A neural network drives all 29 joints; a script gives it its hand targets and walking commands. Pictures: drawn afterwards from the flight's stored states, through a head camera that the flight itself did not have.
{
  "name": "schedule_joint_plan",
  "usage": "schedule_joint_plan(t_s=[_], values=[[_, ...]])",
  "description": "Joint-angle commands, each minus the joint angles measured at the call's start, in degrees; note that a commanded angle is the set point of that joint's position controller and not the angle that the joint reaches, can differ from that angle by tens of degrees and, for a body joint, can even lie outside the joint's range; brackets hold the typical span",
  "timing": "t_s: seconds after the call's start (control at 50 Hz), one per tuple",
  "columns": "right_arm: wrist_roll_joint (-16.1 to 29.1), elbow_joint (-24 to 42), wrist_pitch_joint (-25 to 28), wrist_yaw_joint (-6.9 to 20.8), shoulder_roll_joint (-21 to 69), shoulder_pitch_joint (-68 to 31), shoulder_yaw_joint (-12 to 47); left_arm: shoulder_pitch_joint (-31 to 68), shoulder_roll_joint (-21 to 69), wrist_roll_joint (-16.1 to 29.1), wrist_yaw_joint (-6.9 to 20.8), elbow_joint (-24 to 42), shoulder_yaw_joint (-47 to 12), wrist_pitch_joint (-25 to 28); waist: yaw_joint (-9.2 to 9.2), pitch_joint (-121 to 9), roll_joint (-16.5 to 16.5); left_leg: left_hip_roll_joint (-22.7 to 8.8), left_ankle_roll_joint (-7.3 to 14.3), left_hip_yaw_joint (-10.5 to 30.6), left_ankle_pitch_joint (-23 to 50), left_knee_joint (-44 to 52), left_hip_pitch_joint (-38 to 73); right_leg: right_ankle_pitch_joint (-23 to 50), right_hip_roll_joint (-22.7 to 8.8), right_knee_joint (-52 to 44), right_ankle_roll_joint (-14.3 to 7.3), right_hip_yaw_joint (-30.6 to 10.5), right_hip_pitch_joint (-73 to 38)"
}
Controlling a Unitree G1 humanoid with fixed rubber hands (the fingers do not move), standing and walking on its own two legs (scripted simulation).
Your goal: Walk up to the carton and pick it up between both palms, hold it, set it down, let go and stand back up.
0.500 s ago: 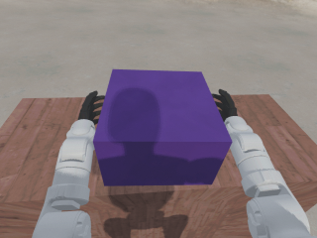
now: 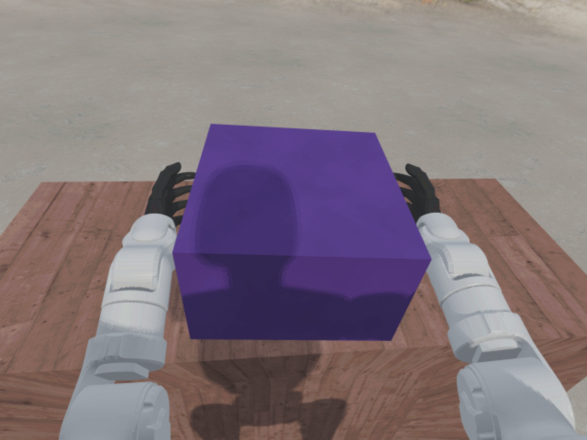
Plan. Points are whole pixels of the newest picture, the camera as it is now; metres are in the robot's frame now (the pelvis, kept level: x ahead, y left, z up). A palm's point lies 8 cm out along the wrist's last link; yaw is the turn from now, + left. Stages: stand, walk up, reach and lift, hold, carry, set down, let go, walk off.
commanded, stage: hold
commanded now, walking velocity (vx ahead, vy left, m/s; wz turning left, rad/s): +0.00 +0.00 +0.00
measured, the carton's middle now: (293, 223) +0.40 +0.02 +0.13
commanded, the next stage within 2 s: none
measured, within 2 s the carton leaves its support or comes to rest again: neither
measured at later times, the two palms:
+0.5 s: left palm (158, 209) +0.35 +0.20 +0.18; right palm (434, 208) +0.37 -0.16 +0.19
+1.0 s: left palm (162, 207) +0.36 +0.20 +0.18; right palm (434, 209) +0.38 -0.17 +0.19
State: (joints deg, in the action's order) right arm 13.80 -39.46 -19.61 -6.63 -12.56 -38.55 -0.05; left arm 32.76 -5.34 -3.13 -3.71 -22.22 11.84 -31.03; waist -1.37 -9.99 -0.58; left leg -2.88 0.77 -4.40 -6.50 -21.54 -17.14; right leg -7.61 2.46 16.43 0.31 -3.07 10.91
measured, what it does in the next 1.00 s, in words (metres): stands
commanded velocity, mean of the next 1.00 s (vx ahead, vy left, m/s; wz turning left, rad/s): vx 0.00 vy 0.00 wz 0.00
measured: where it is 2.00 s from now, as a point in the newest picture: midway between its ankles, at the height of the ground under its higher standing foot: outside the picture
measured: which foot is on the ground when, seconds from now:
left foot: down 0.00-1.00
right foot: down 0.00-1.00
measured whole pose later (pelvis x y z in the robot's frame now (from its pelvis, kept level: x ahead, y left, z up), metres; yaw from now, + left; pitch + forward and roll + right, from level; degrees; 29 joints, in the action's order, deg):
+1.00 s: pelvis +0.00 +0.00 +0.00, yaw +0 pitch +0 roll -2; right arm 13.8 -35.1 -24.0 -6.8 -12.0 -39.9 -2.0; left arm 34.0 -5.6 -4.1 -2.3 -16.9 13.3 -36.3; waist 0.6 -8.4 -1.0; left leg -2.8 0.9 -4.4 -6.5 -21.5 -15.4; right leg -7.5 2.3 16.2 0.4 -3.0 9.0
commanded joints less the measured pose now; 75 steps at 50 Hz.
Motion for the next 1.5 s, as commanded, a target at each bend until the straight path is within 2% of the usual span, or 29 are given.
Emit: schedule_joint_plan(t_s=[0.0, 0.06, 0.22, 0.26, 0.28, 0.32, 0.4, 0.5, 0.56, 0.6, 0.62, 0.64, 0.74, 0.8, 0.84, 0.88, 0.94, 1.0, 1.02, 1.06, 1.1, 1.14, 1.2, 1.22, 1.24, 1.28, 1.3, 1.32, 1.48], values=[[5.47, 33.38, 5.21, 7.16, 42.04, -52.76, 15.65, 48.07, 38.64, 9.02, 9.14, 20.67, -30.26, 3.45, 5.29, -26.66, 0.18, 4.67, -0.79, 5.44, 9.07, 2.07, 24.36, 8.49, 0.79, -2.41, 1.36, 4.23, -1.43], [4.68, 27.92, 4.11, 6.88, 40.56, -48.4, 14.72, 50.57, 38.49, 9.17, 8.74, 23.1, -30.8, 3.61, 7.18, -25.4, 2.51, 4.23, -1.99, 5.94, 9.96, 2.18, 24.67, 9.58, 1.0, -1.92, 0.91, 4.16, -1.25], [7.48, 38.5, 3.21, 6.17, 41.1, -49.83, 18.29, 48.59, 38.96, 11.32, 8.57, 28.56, -33.98, 1.87, 7.19, -31.11, 1.9, 4.61, -1.77, 5.79, 14.25, 0.48, 26.8, 13.67, 1.56, -1.33, 1.05, 3.77, -3.47], [7.61, 35.9, 2.08, 5.77, 40.17, -46.3, 17.47, 48.16, 37.78, 11.01, 8.81, 29.23, -33.99, 1.35, 8.7, -29.52, 2.97, 4.79, -2.49, 5.83, 14.72, 0.53, 26.26, 15.35, 1.49, -1.5, 1.12, 3.67, -3.86], [7.72, 37.66, 1.4, 5.5, 40.88, -47.25, 17.82, 46.15, 36.8, 10.67, 9.26, 27.53, -31.85, 0.94, 6.89, -27.62, 0.91, 4.96, -1.28, 5.49, 13.77, 0.97, 24.92, 15.2, 1.2, -2.05, 1.67, 3.13, -3.59], [7.71, 36.04, 0.81, 5.08, 40.24, -45.68, 18.42, 43.52, 36.93, 8.79, 9.7, 27.35, -31.54, -0.23, 8.16, -26.52, 1.05, 5.16, -1.62, 5.5, 15.28, 0.92, 24.37, 18.52, 1.13, -1.32, 1.49, 3.47, -6.65], [5.62, 27.97, -1.24, 5.79, 38.1, -44.61, 13.87, 45.21, 34.2, 6.14, 11.4, 21.85, -26.09, -1.68, 7.84, -18.77, 1.24, 4.53, -0.78, 4.83, 6.52, 3.89, 22.88, 7.29, 0.16, -3.85, 1.32, 2.9, -2.37], [5.46, 29.27, -0.1, 6.86, 39.81, -49.53, 12.99, 48.73, 34.96, 5.78, 11.85, 22.42, -25.89, -1.26, 6.22, -20.39, 0.76, 4.27, -0.03, 4.81, 4.07, 5.0, 21.91, 4.13, 0.35, -3.6, 0.91, 3.44, -1.35], [3.71, 26.56, -0.08, 7.34, 39.31, -48.17, 11.86, 48.63, 35.51, 6.32, 11.61, 19.61, -26.43, -1.0, 7.96, -19.48, 1.77, 4.4, -0.31, 4.6, 0.9, 5.2, 21.3, 1.35, -0.27, -4.17, 0.52, 3.39, 0.75], [4.3, 29.24, 0.4, 7.29, 39.26, -49.52, 12.55, 46.41, 35.8, 5.42, 11.96, 18.1, -26.0, -1.6, 7.19, -18.68, 1.12, 4.46, 0.06, 4.64, 1.34, 4.81, 21.42, 1.99, 0.15, -3.92, 0.59, 3.54, 0.62], [3.18, 23.3, -0.21, 7.69, 38.03, -48.59, 9.97, 49.95, 35.6, 4.81, 12.09, 17.27, -24.96, -1.41, 9.0, -15.81, 3.18, 4.08, -0.62, 4.5, -2.38, 5.98, 21.46, -2.64, -0.4, -4.71, 0.08, 3.6, 2.09], [3.09, 23.34, 0.31, 8.3, 39.21, -48.29, 10.31, 53.06, 34.67, 5.29, 11.78, 20.25, -25.75, -0.66, 7.72, -19.33, 4.47, 4.28, -0.67, 4.15, -2.3, 5.61, 21.36, -2.35, -0.54, -4.03, -0.2, 3.56, 1.05], [3.67, 24.37, 0.93, 9.04, 37.49, -47.12, 10.78, 52.24, 37.27, 7.09, 10.81, 23.34, -29.04, -0.25, 8.59, -21.92, 6.31, 3.14, -2.76, 5.26, 2.09, 5.44, 23.21, 1.5, 0.31, -2.85, -0.57, 4.3, 0.59], [2.05, 19.18, 0.05, 9.21, 36.63, -46.39, 8.58, 51.36, 36.44, 4.86, 11.57, 19.21, -26.54, -1.13, 9.6, -16.64, 5.25, 3.28, -2.05, 5.05, -3.85, 6.5, 21.1, -3.08, -0.44, -4.09, -0.59, 4.07, 1.31], [3.1, 25.48, 1.3, 9.33, 37.63, -49.43, 10.27, 50.01, 37.38, 5.61, 11.09, 19.94, -27.56, -0.75, 7.51, -20.43, 4.99, 3.31, -1.76, 5.22, -0.25, 5.86, 22.64, -0.62, -0.05, -3.6, -0.54, 4.28, 0.94], [3.44, 25.1, 1.23, 9.17, 36.89, -46.48, 11.09, 48.93, 37.13, 6.52, 10.77, 22.0, -28.82, -0.66, 9.23, -21.9, 5.82, 3.41, -2.36, 5.68, 1.76, 5.01, 24.05, 1.7, -0.4, -3.65, -0.44, 3.88, 1.72], [5.64, 28.73, 1.35, 8.5, 38.04, -47.82, 13.15, 49.28, 35.91, 6.71, 10.4, 24.09, -28.22, -0.37, 7.46, -25.45, 4.11, 4.05, -1.69, 5.21, 5.84, 3.5, 25.43, 5.39, 0.51, -3.11, 0.05, 3.95, -0.99], [6.23, 33.19, 1.17, 7.7, 38.69, -45.19, 15.42, 45.38, 36.56, 7.47, 10.33, 26.33, -30.13, -0.81, 7.8, -25.77, 2.76, 4.49, -1.48, 5.54, 10.46, 2.41, 25.93, 11.22, 0.68, -2.67, 0.34, 3.66, -2.4], [6.23, 31.22, 0.5, 7.43, 37.38, -47.27, 14.81, 45.09, 35.65, 6.3, 10.67, 21.09, -27.51, -1.47, 7.3, -22.55, 1.84, 4.26, -1.01, 5.73, 7.31, 3.59, 25.3, 7.22, 0.49, -3.51, 0.88, 3.53, -0.73], [5.81, 30.24, 0.27, 7.18, 37.57, -43.89, 14.85, 45.22, 36.75, 6.81, 10.56, 25.05, -29.05, -1.38, 8.56, -23.87, 2.78, 3.98, -1.68, 5.31, 9.05, 3.03, 25.58, 8.95, 0.43, -3.15, 0.53, 3.47, -1.77], [6.55, 33.67, 0.49, 6.91, 38.78, -45.12, 16.02, 45.02, 36.21, 7.49, 10.79, 26.12, -28.63, -1.38, 7.32, -25.69, 0.83, 4.24, -0.86, 5.2, 9.24, 2.97, 25.53, 10.77, 0.54, -2.53, 0.99, 3.34, -3.47], [5.57, 32.78, 0.2, 7.05, 38.14, -48.76, 14.81, 48.78, 35.95, 7.66, 10.91, 24.43, -27.95, -0.73, 7.37, -23.38, -0.06, 4.27, -0.51, 5.37, 4.66, 4.21, 23.69, 4.76, 0.34, -3.38, 1.17, 3.5, -0.25], [7.4, 36.53, 0.14, 6.56, 39.21, -47.96, 17.51, 43.65, 35.64, 7.51, 10.96, 24.46, -28.08, -1.09, 5.8, -26.58, -1.53, 4.57, -0.02, 5.16, 9.54, 2.82, 24.84, 10.72, 0.97, -2.63, 1.47, 3.2, -3.01], [6.45, 34.12, -0.22, 6.07, 38.47, -45.59, 16.22, 45.75, 35.31, 7.56, 10.94, 25.86, -29.03, -0.97, 8.67, -23.84, 0.3, 4.61, -0.66, 5.47, 8.85, 2.77, 24.52, 11.34, 0.45, -2.51, 1.28, 3.16, -2.09], [6.54, 35.23, -0.37, 6.05, 38.73, -47.73, 16.38, 43.71, 35.77, 6.87, 11.21, 22.43, -27.77, -1.49, 7.41, -23.35, -0.14, 4.89, -0.22, 5.28, 7.28, 3.32, 23.07, 9.92, 0.23, -2.94, 1.46, 2.66, -2.72], [6.64, 34.71, -0.53, 6.24, 38.81, -47.59, 15.47, 46.47, 35.38, 7.6, 10.82, 24.66, -28.32, -0.96, 8.28, -24.78, 0.91, 4.63, -0.35, 6.09, 6.9, 3.33, 23.65, 9.2, 0.19, -2.83, 1.15, 2.92, -2.73], [7.46, 35.75, -0.62, 6.29, 39.81, -46.76, 16.99, 45.44, 35.14, 7.62, 10.79, 25.77, -27.82, -1.0, 6.57, -26.26, -0.37, 4.77, 0.04, 5.84, 9.44, 2.77, 24.09, 11.65, 0.49, -2.37, 1.39, 2.76, -3.47], [6.97, 33.12, -1.2, 6.09, 38.84, -45.61, 16.06, 47.79, 34.97, 7.51, 10.75, 27.13, -28.91, -0.91, 8.48, -25.48, 1.81, 4.8, -0.84, 5.68, 7.92, 2.87, 23.96, 10.67, 0.46, -2.34, 1.2, 2.83, -3.22], [7.35, 34.27, -1.59, 6.54, 36.61, -41.96, 15.5, 45.67, 36.24, 8.4, 10.44, 30.26, -31.58, -1.97, 9.51, -25.46, 5.01, 4.02, -2.85, 5.9, 10.86, 1.93, 26.12, 11.32, 0.99, -2.19, 0.23, 3.45, -2.15]])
